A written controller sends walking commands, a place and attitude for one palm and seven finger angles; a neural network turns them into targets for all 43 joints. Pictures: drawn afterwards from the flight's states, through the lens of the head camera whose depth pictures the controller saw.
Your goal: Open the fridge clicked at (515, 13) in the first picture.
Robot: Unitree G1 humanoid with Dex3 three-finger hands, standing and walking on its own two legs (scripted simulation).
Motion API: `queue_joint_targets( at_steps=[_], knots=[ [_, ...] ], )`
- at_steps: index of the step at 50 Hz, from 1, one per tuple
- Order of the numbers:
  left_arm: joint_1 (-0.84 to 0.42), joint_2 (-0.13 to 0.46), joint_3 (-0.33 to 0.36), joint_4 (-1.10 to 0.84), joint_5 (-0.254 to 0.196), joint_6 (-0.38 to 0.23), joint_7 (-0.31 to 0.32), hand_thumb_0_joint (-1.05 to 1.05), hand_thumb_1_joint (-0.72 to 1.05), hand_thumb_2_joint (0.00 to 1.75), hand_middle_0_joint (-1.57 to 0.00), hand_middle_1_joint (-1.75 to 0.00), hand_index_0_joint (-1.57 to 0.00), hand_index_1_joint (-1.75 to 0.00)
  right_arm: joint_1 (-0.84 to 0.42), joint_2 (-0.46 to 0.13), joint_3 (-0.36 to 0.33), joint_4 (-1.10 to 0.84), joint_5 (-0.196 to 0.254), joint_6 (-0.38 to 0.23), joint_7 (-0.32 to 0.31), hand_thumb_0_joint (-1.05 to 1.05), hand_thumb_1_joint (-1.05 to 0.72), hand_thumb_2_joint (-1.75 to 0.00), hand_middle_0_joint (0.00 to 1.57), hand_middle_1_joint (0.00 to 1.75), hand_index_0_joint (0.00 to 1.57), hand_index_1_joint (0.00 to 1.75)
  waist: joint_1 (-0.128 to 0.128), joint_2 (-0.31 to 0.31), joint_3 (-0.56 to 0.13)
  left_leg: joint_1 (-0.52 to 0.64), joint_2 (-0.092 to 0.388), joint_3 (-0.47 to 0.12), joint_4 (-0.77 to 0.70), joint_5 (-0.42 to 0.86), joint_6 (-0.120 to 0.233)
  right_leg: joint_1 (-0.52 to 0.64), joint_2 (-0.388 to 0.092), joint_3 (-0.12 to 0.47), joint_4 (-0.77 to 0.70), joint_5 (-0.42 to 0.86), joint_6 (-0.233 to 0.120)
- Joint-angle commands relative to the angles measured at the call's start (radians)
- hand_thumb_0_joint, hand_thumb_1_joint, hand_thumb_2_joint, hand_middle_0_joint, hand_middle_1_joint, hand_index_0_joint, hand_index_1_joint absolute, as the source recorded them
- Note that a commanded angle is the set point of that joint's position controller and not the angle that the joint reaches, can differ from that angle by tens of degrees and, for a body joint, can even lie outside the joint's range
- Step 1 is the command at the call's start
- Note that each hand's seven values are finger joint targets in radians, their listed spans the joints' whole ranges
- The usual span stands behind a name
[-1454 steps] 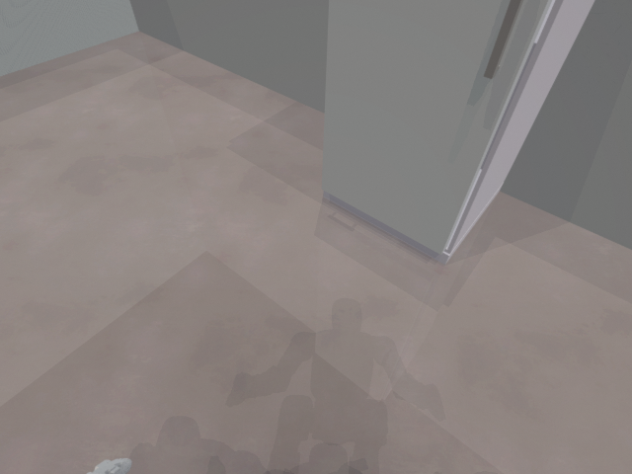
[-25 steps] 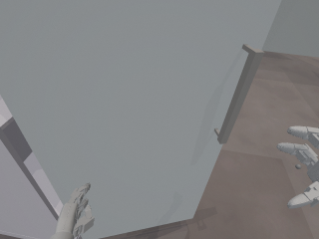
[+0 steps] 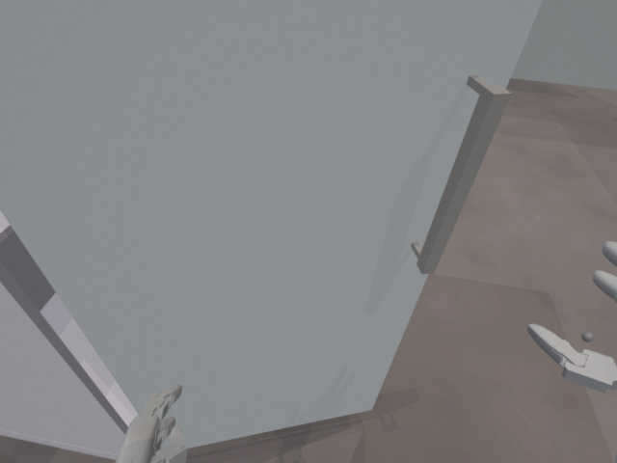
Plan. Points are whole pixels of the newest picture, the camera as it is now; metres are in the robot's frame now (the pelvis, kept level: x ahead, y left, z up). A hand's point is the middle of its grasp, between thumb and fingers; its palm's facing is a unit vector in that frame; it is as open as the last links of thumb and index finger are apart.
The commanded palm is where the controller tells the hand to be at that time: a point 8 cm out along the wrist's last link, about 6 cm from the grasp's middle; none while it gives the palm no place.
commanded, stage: draw the hand back to the body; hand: right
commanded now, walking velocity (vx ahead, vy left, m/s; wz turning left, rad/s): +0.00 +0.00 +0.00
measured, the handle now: (447, 188) +0.42 -0.19 +0.18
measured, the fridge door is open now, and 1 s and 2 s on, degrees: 68 68 68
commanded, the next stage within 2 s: step back with the hand held close in 0.64 s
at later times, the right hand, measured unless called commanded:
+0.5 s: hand (587, 350) +0.20 -0.27 +0.15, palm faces +0.49 +0.80 -0.34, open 7.6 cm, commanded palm +0.14 -0.30 +0.17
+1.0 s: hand (571, 341) +0.21 -0.26 +0.15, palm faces +0.38 +0.82 -0.42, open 7.4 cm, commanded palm +0.14 -0.30 +0.18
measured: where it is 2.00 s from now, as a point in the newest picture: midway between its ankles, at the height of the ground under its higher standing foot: outside the picture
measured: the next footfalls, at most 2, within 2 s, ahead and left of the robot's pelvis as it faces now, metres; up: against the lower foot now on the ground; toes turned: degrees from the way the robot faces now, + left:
left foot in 1.76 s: -0.12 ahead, +0.10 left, +0.00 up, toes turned +1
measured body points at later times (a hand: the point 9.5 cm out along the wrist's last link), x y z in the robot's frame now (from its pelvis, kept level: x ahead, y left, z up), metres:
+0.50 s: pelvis +0.01 +0.01 +0.00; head -0.02 +0.02 +0.45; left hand +0.21 +0.22 -0.07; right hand +0.16 -0.31 +0.17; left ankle -0.01 +0.13 -0.74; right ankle +0.02 -0.10 -0.74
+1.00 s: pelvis +0.00 -0.01 +0.00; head +0.01 +0.00 +0.45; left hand +0.18 +0.23 -0.08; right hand +0.18 -0.30 +0.17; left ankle -0.01 +0.13 -0.74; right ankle +0.02 -0.10 -0.74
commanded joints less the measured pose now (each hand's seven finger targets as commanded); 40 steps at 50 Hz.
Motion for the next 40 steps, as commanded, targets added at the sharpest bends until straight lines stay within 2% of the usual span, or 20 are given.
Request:
queue_joint_targets(
  at_steps=[1, 2, 6, 12, 13, 15, 17, 20, 22, 24, 25, 29, 32, 37, 38, 39, 40],
  knots=[
    [-0.167, 0.130, 0.056, -0.181, 0.002, -0.050, 0.005, 0.00, 0.90, 0.90, -0.20, -0.30, -0.20, -0.30, -0.082, -0.195, -0.122, -0.209, -0.003, -0.070, -0.009, 0.00, -0.47, -0.69, 0.22, 0.55, 0.22, 0.55, -0.012, -0.015, -0.047, -0.058, 0.002, -0.020, -0.095, 0.103, 0.034, 0.050, -0.048, 0.077, -0.100, 0.100, 0.007],
    [-0.162, 0.126, 0.054, -0.179, 0.001, -0.045, 0.003, 0.00, 0.90, 0.90, -0.20, -0.30, -0.20, -0.30, -0.067, -0.182, -0.111, -0.199, -0.003, -0.070, -0.007, 0.00, -0.50, -0.71, 0.21, 0.53, 0.21, 0.53, -0.009, -0.013, -0.048, -0.062, 0.001, -0.020, -0.095, 0.110, 0.034, 0.057, -0.049, 0.076, -0.098, 0.108, 0.008],
    [-0.164, 0.128, 0.059, -0.190, 0.003, -0.040, 0.002, 0.00, 0.90, 0.90, -0.20, -0.30, -0.20, -0.30, -0.041, -0.199, -0.127, -0.248, -0.006, -0.071, -0.008, 0.00, -0.65, -0.78, 0.21, 0.45, 0.21, 0.45, -0.015, -0.029, -0.065, -0.042, 0.002, -0.022, -0.095, 0.139, 0.036, 0.062, -0.048, 0.074, -0.094, 0.145, 0.008],
    [-0.156, 0.123, 0.059, -0.194, 0.003, -0.032, 0.004, 0.00, 0.90, 0.90, -0.20, -0.30, -0.20, -0.30, -0.017, -0.192, -0.123, -0.260, -0.006, -0.062, -0.010, 0.00, -0.86, -0.88, 0.20, 0.32, 0.20, 0.32, -0.009, -0.022, -0.045, -0.059, 0.002, -0.025, -0.111, 0.140, 0.033, 0.071, -0.047, 0.065, -0.087, 0.140, 0.006],
    [-0.157, 0.122, 0.059, -0.199, 0.003, -0.033, 0.004, 0.00, 0.90, 0.90, -0.20, -0.30, -0.20, -0.30, -0.022, -0.191, -0.121, -0.283, -0.007, -0.063, -0.010, 0.00, -0.90, -0.90, 0.20, 0.30, 0.20, 0.30, -0.010, -0.039, -0.052, -0.051, 0.001, -0.024, -0.105, 0.151, 0.033, 0.074, -0.045, 0.066, -0.086, 0.153, 0.007],
    [-0.157, 0.120, 0.058, -0.198, 0.004, -0.031, 0.005, 0.00, 0.90, 0.90, -0.20, -0.30, -0.20, -0.30, -0.029, -0.190, -0.118, -0.277, -0.007, -0.059, -0.012, 0.00, -0.90, -0.90, 0.20, 0.30, 0.20, 0.30, -0.007, -0.034, -0.054, -0.056, 0.000, -0.024, -0.108, 0.139, 0.031, 0.078, -0.042, 0.066, -0.088, 0.142, 0.007],
    [-0.158, 0.123, 0.057, -0.194, 0.005, -0.028, 0.008, 0.00, 0.90, 0.90, -0.20, -0.30, -0.20, -0.30, -0.038, -0.185, -0.112, -0.252, -0.007, -0.052, -0.012, 0.00, -0.90, -0.90, 0.20, 0.30, 0.20, 0.30, -0.004, -0.008, -0.025, -0.068, 0.000, -0.022, -0.120, 0.128, 0.030, 0.068, -0.043, 0.067, -0.088, 0.128, 0.004],
    [-0.163, 0.120, 0.056, -0.198, 0.004, -0.027, 0.011, 0.00, 0.90, 0.90, -0.20, -0.30, -0.20, -0.30, -0.058, -0.184, -0.107, -0.267, -0.006, -0.050, -0.012, 0.00, -0.90, -0.90, 0.20, 0.30, 0.20, 0.30, -0.004, -0.029, -0.035, -0.068, 0.000, -0.027, -0.124, 0.104, 0.029, 0.080, -0.039, 0.066, -0.092, 0.104, 0.003],
    [-0.160, 0.121, 0.056, -0.197, 0.007, -0.026, 0.015, 0.00, 0.90, 0.90, -0.20, -0.30, -0.20, -0.30, -0.044, -0.188, -0.114, -0.251, -0.005, -0.047, -0.013, 0.00, -0.90, -0.90, 0.20, 0.30, 0.20, 0.30, -0.007, -0.008, -0.048, -0.058, 0.002, -0.027, -0.128, 0.122, 0.028, 0.086, -0.038, 0.063, -0.087, 0.121, -0.002],
    [-0.164, 0.118, 0.055, -0.199, 0.007, -0.029, 0.012, 0.00, 0.90, 0.90, -0.20, -0.30, -0.20, -0.30, -0.049, -0.184, -0.108, -0.277, -0.007, -0.048, -0.011, 0.00, -0.90, -0.90, 0.20, 0.30, 0.20, 0.30, -0.008, -0.036, -0.051, -0.053, 0.002, -0.028, -0.121, 0.146, 0.030, 0.091, -0.037, 0.061, -0.083, 0.144, 0.000],
    [-0.162, 0.118, 0.055, -0.199, 0.008, -0.029, 0.012, 0.00, 0.90, 0.90, -0.20, -0.30, -0.20, -0.30, -0.041, -0.193, -0.117, -0.274, -0.007, -0.047, -0.012, 0.00, -0.90, -0.90, 0.20, 0.30, 0.20, 0.30, -0.010, -0.028, -0.060, -0.051, 0.002, -0.027, -0.119, 0.149, 0.029, 0.094, -0.036, 0.062, -0.083, 0.147, 0.000],
    [-0.165, 0.115, 0.054, -0.199, 0.007, -0.022, 0.010, 0.00, 0.90, 0.90, -0.20, -0.30, -0.20, -0.30, -0.032, -0.187, -0.114, -0.259, -0.004, -0.039, -0.009, 0.00, -0.90, -0.90, 0.20, 0.30, 0.20, 0.30, -0.009, -0.005, -0.041, -0.055, 0.001, -0.026, -0.125, 0.159, 0.027, 0.088, -0.038, 0.058, -0.082, 0.156, -0.001],
    [-0.161, 0.118, 0.053, -0.199, 0.008, -0.021, 0.010, 0.00, 0.90, 0.90, -0.20, -0.30, -0.20, -0.30, -0.038, -0.198, -0.125, -0.272, -0.007, -0.040, -0.010, 0.00, -0.90, -0.90, 0.20, 0.30, 0.20, 0.30, -0.012, -0.040, -0.056, -0.038, 0.003, -0.026, -0.118, 0.176, 0.032, 0.091, -0.039, 0.061, -0.083, 0.178, 0.002],
    [-0.162, 0.116, 0.055, -0.200, 0.007, -0.019, 0.013, 0.00, 0.90, 0.90, -0.20, -0.30, -0.20, -0.30, -0.014, -0.187, -0.122, -0.241, -0.002, -0.036, -0.006, 0.00, -0.90, -0.90, 0.20, 0.30, 0.20, 0.30, -0.011, 0.001, -0.041, -0.047, 0.004, -0.025, -0.129, 0.155, 0.026, 0.085, -0.039, 0.056, -0.087, 0.154, -0.002],
    [-0.174, 0.114, 0.052, -0.207, 0.007, -0.022, 0.012, 0.00, 0.90, 0.90, -0.20, -0.30, -0.20, -0.30, -0.091, -0.178, -0.090, -0.313, -0.004, -0.043, -0.003, 0.00, -0.90, -0.90, 0.20, 0.30, 0.20, 0.30, -0.006, -0.030, -0.058, -0.047, 0.004, -0.031, -0.131, 0.155, 0.026, 0.099, -0.035, 0.058, -0.085, 0.151, -0.003],
    [-0.176, 0.121, 0.039, -0.236, -0.001, 0.002, 0.009, 0.00, 0.90, 0.90, -0.20, -0.30, -0.20, -0.30, -0.239, -0.323, -0.234, -0.391, -0.013, -0.094, -0.018, 0.00, -0.90, -0.90, 0.20, 0.30, 0.20, 0.30, 0.024, 0.001, 0.067, -0.156, 0.052, -0.147, -0.197, 0.196, 0.023, 0.007, -0.053, 0.063, -0.043, 0.056, -0.021],
    [-0.159, 0.104, 0.038, -0.192, 0.009, 0.019, 0.008, 0.00, 0.90, 0.90, -0.20, -0.30, -0.20, -0.30, -0.115, -0.237, -0.175, -0.266, -0.017, -0.099, -0.010, 0.00, -0.90, -0.90, 0.20, 0.30, 0.20, 0.30, 0.038, 0.077, 0.064, -0.167, 0.083, -0.152, -0.199, 0.217, 0.029, -0.005, -0.048, 0.076, -0.008, 0.046, -0.020]
  ],
)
